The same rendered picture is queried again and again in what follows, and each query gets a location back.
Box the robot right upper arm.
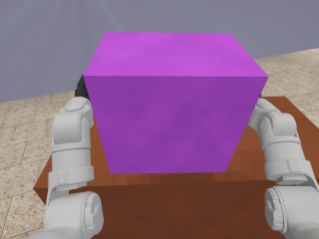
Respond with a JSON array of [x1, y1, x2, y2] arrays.
[[264, 185, 319, 239]]

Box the carton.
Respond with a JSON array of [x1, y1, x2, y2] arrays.
[[83, 32, 268, 174]]

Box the robot left forearm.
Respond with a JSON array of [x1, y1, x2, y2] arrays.
[[43, 97, 95, 232]]

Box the robot right forearm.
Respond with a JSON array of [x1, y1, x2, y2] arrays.
[[247, 98, 319, 192]]

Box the pedestal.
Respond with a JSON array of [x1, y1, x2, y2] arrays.
[[33, 96, 319, 239]]

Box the robot left upper arm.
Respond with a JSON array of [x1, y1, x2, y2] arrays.
[[24, 191, 104, 239]]

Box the left robot hand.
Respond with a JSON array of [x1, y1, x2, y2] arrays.
[[75, 74, 91, 102]]

